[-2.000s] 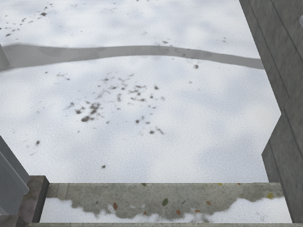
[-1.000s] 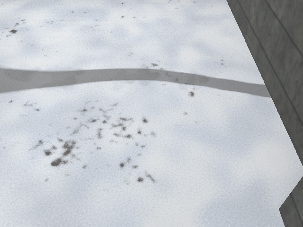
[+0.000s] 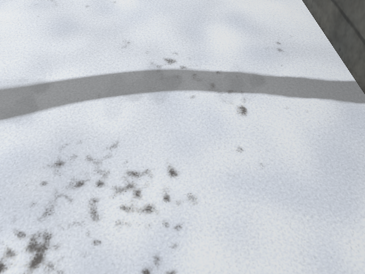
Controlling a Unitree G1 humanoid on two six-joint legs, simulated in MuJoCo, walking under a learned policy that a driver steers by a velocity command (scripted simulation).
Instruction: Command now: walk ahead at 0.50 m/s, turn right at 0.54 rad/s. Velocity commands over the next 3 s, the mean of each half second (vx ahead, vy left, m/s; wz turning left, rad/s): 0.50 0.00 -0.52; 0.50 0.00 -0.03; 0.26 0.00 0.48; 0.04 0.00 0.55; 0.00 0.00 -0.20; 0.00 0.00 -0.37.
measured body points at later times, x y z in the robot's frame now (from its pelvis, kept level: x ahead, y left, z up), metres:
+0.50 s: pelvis +0.26 +0.08 +0.02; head +0.28 +0.10 +0.47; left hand +0.48 +0.29 -0.10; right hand +0.21 -0.18 -0.10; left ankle +0.27 +0.18 -0.72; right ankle +0.29 -0.11 -0.63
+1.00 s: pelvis +0.50 -0.04 +0.03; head +0.52 -0.05 +0.47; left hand +0.63 +0.19 -0.10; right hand +0.54 -0.33 -0.10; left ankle +0.59 +0.11 -0.63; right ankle +0.47 -0.12 -0.72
